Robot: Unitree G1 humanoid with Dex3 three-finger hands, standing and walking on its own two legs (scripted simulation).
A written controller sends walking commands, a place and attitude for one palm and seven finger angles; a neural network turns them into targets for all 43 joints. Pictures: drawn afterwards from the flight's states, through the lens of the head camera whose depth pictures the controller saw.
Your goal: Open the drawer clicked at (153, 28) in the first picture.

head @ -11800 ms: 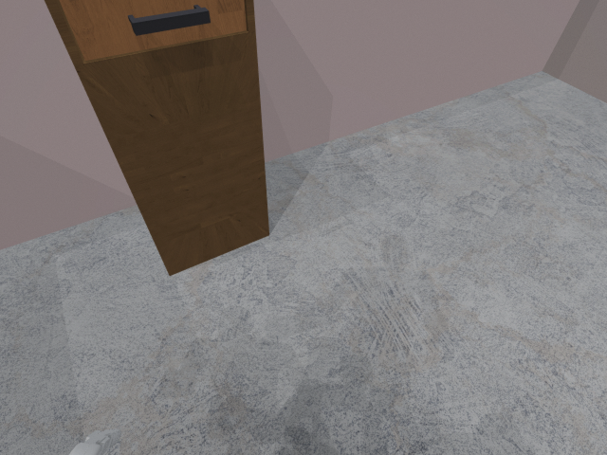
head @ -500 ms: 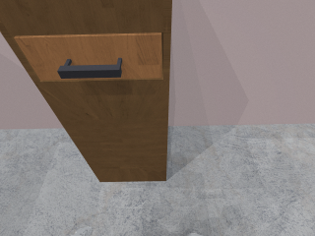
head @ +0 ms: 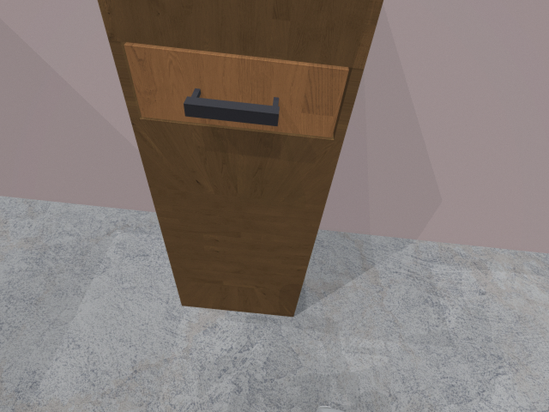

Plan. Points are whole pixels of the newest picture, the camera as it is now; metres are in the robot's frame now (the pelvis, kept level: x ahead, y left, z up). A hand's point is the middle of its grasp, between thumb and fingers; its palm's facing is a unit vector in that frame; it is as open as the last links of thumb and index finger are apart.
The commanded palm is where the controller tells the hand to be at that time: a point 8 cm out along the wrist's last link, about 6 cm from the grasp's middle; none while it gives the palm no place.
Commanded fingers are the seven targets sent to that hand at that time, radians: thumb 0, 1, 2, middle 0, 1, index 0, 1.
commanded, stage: come to a stop and stand still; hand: left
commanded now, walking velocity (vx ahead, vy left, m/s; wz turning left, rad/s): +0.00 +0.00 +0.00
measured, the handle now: (234, 104) +0.58 +0.12 +0.15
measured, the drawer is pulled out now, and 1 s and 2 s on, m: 0.00 0.00 0.00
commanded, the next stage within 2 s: look again from close up in 0.80 s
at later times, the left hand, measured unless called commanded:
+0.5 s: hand out of the picture -0.03 +0.16 -0.17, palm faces +0.01 -0.98 -0.21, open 7.3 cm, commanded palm none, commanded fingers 0.00 0.90 0.90 -0.20 -0.30 -0.20 -0.30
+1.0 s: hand out of the picture -0.06 +0.14 -0.17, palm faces +0.01 -0.99 -0.17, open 7.4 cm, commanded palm none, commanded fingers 0.00 0.90 0.90 -0.20 -0.30 -0.20 -0.30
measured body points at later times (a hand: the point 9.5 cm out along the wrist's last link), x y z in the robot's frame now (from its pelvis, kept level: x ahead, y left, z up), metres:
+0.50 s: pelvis -0.04 -0.01 +0.01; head -0.04 -0.02 +0.46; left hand -0.03 +0.21 -0.15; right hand -0.06 -0.22 -0.16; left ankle -0.02 +0.10 -0.74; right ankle -0.07 -0.10 -0.74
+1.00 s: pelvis -0.04 -0.02 +0.00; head -0.03 -0.02 +0.45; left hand -0.06 +0.19 -0.16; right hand -0.06 -0.23 -0.16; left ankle -0.02 +0.10 -0.74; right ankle -0.07 -0.10 -0.74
